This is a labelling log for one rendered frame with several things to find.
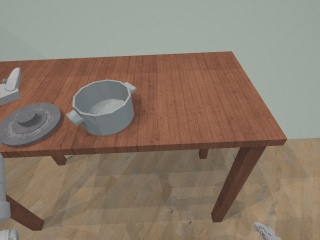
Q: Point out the knob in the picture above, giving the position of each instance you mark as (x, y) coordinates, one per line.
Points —
(26, 117)

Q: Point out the table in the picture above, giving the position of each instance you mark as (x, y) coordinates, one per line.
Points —
(184, 101)

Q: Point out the robot left hand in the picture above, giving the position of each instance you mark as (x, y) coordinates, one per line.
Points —
(10, 91)

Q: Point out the robot left forearm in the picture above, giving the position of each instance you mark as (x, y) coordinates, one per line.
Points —
(5, 210)

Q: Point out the lid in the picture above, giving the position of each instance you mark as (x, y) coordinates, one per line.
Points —
(15, 135)

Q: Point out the robot left upper arm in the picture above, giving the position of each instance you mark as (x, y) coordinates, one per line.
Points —
(8, 234)

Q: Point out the pot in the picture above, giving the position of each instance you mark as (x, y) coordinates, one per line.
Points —
(103, 107)

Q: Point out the robot right hand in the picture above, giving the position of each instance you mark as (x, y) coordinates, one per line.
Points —
(266, 232)

